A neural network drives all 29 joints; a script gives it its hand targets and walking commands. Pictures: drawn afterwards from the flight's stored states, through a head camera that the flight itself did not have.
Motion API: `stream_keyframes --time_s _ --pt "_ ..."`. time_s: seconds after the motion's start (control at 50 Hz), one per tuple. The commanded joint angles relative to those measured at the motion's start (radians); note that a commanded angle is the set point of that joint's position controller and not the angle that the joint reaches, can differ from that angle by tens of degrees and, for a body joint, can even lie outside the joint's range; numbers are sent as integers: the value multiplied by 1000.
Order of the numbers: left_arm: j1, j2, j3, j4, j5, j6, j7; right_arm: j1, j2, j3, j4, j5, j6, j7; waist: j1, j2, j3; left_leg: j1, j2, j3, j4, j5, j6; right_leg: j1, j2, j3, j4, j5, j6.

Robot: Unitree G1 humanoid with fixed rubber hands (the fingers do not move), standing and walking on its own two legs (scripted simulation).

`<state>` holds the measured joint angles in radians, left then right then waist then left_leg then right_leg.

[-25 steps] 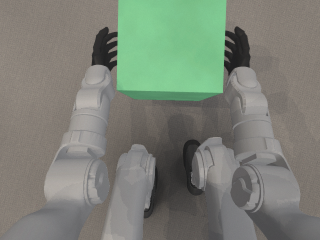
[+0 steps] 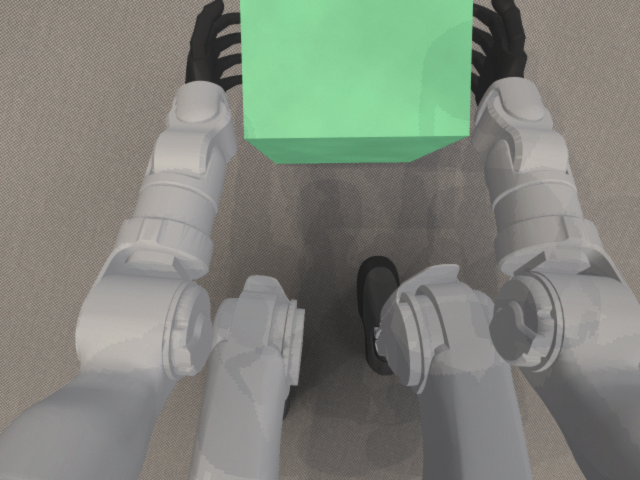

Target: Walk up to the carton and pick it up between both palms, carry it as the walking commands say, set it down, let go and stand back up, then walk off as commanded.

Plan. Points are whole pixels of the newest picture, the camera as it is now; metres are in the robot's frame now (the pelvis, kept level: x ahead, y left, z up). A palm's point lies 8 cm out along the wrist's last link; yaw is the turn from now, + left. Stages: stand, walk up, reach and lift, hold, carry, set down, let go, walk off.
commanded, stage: set down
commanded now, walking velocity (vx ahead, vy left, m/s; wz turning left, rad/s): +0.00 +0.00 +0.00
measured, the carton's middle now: (347, 70) +0.55 -0.05 -0.23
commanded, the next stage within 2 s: none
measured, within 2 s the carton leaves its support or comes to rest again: rests again in 1.54 s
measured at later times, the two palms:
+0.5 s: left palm (197, 87) +0.51 +0.12 -0.16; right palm (484, 77) +0.51 -0.18 -0.15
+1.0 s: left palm (218, 95) +0.51 +0.11 -0.19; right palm (492, 86) +0.51 -0.20 -0.17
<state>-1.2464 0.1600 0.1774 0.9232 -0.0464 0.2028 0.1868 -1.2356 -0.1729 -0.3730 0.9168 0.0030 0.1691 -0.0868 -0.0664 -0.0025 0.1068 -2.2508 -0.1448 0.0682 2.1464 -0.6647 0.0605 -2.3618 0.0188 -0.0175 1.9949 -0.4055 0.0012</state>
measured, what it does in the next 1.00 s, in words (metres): stands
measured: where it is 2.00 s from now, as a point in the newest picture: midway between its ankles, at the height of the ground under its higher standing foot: (328, 358)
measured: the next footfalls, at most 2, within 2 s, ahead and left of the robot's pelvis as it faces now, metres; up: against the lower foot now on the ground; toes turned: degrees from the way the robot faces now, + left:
none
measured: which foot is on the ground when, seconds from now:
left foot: down 0.00-1.00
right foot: down 0.00-1.00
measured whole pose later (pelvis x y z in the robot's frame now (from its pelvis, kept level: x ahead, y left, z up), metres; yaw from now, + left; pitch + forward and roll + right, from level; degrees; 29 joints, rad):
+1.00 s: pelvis -0.01 +0.00 -0.02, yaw +0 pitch +39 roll -2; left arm -1.35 0.18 0.16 1.07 -0.03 0.16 0.14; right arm -1.35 -0.25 -0.39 1.11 0.01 0.12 -0.05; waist -0.06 -0.01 0.23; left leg -2.25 -0.15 0.07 2.24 -0.67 0.06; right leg -2.35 0.01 -0.02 2.08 -0.40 0.00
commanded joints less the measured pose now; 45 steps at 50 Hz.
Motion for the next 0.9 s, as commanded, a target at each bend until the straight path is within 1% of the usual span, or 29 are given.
stream_keyframes --time_s 0.0,0.04,0.08,0.1,0.12,0.14,0.2,0.22,0.24,0.32,0.34,0.4,0.42,0.46,0.5,0.52,0.54,0.56,0.62,0.66,0.68,0.72,0.74,0.76,0.78,0.8,0.82,0.84,0.88 --pt "-708 -818 -416 -294 -99 -95 -238 -526 840 410 -114 106 -24 217 31 115 -1218 514 3 -139 -221 535 -70 781 63 28 61 377 -30" --pt "-743 -803 -437 -348 -127 -108 -231 -532 867 431 -133 129 -28 205 24 84 -1318 521 -1 -132 -201 542 -65 877 63 32 80 435 -28" --pt "-782 -795 -460 -378 -149 -113 -230 -509 867 425 -100 135 -28 196 -2 84 -1335 508 -1 -127 -192 527 -71 913 62 33 87 456 -27" --pt "-812 -771 -457 -392 -152 -113 -229 -512 879 426 -83 142 -23 194 8 74 -1329 512 -2 -123 -196 490 -67 919 64 35 82 427 -28" --pt "-812 -773 -447 -361 -153 -108 -234 -540 868 420 -79 134 -24 191 4 66 -1294 477 -3 -117 -196 451 -64 913 63 37 75 400 -30" --pt "-834 -746 -443 -370 -149 -109 -234 -548 870 419 -72 143 -22 189 19 72 -1299 482 -1 -110 -199 422 -62 927 62 39 76 379 -29" --pt "-828 -744 -414 -297 -131 -98 -247 -598 861 414 -61 145 -23 187 45 85 -1214 426 0 -98 -201 357 -56 917 64 47 70 331 -31" --pt "-826 -751 -405 -272 -127 -95 -253 -615 855 410 -63 140 -24 187 40 80 -1181 408 2 -101 -205 331 -52 912 64 43 69 313 -30" --pt "-830 -731 -381 -267 -112 -96 -256 -633 872 410 -48 150 -20 191 72 82 -1131 374 5 -94 -202 310 -48 883 64 51 68 289 -28" --pt "-815 -754 -314 -176 -90 -88 -285 -667 874 377 -23 120 -14 197 66 47 -992 259 6 -85 -207 222 -35 859 63 52 47 235 -23" --pt "-805 -760 -289 -154 -81 -84 -297 -666 872 367 -6 109 -11 198 61 20 -949 207 9 -86 -202 194 -32 858 61 59 43 221 -21" --pt "-786 -767 -240 -93 -53 -73 -325 -662 852 310 18 67 -5 201 49 35 -879 145 11 -84 -207 144 -28 822 63 63 31 177 -28" --pt "-779 -777 -231 -80 -50 -71 -334 -660 848 295 23 52 -5 200 30 13 -886 134 10 -90 -208 142 -26 835 60 57 32 179 -26" --pt "-789 -784 -231 -69 -46 -68 -345 -619 847 265 64 29 -1 198 12 31 -898 123 13 -86 -199 140 -31 840 60 62 39 189 -29" --pt "-811 -785 -256 -101 -59 -72 -349 -595 843 237 75 15 -2 202 -15 53 -918 145 17 -96 -197 176 -37 824 62 55 53 227 -34" --pt "-822 -784 -266 -114 -61 -74 -351 -586 848 231 78 16 -3 204 -18 62 -929 144 16 -95 -192 190 -40 825 64 58 56 244 -35" --pt "-819 -796 -283 -119 -69 -75 -349 -572 837 220 81 12 -7 204 -31 87 -955 172 19 -101 -191 217 -46 825 64 54 67 267 -38" --pt "-828 -806 -293 -132 -73 -73 -350 -577 826 217 80 12 -11 207 -22 125 -932 164 17 -99 -195 225 -57 797 62 57 67 268 -45" --pt "-861 -783 -337 -231 -99 -101 -333 -553 852 239 73 36 -28 209 -6 138 -987 231 18 -117 -184 349 -66 775 63 55 99 360 -47" --pt "-857 -768 -369 -260 -117 -119 -311 -531 858 258 62 56 -44 210 -15 139 -1024 302 15 -133 -171 436 -69 756 65 47 116 407 -45" --pt "-831 -755 -366 -243 -116 -122 -303 -531 848 270 64 61 -47 207 -14 114 -1015 310 15 -140 -172 433 -66 767 61 44 118 404 -39" --pt "-790 -763 -363 -214 -111 -123 -295 -527 840 269 70 66 -53 208 -15 108 -963 310 18 -151 -178 440 -66 726 54 40 116 388 -36" --pt "-776 -776 -355 -187 -103 -120 -292 -537 826 267 66 68 -59 209 -11 125 -948 324 13 -148 -178 432 -68 701 55 42 111 361 -39" --pt "-750 -778 -346 -158 -98 -117 -291 -526 801 260 77 62 -57 211 -25 115 -930 328 16 -161 -180 432 -65 680 50 35 112 344 -36" --pt "-732 -788 -339 -132 -87 -114 -290 -532 800 252 80 60 -59 215 -12 141 -905 330 16 -160 -187 422 -67 632 49 33 110 307 -38" --pt "-737 -771 -327 -126 -80 -113 -289 -522 790 251 101 60 -53 219 -8 120 -894 317 20 -161 -188 410 -67 638 44 37 107 302 -36" --pt "-732 -773 -321 -120 -72 -111 -289 -514 793 244 103 53 -50 225 -7 132 -878 314 18 -154 -193 396 -67 622 45 33 105 285 -37" --pt "-722 -755 -304 -102 -56 -109 -288 -533 787 243 107 49 -47 230 12 127 -837 302 22 -160 -203 388 -64 592 45 35 105 268 -36" --pt "-724 -741 -285 -88 -37 -106 -286 -553 785 241 107 45 -42 240 29 120 -816 296 25 -162 -208 361 -57 568 44 38 108 237 -35"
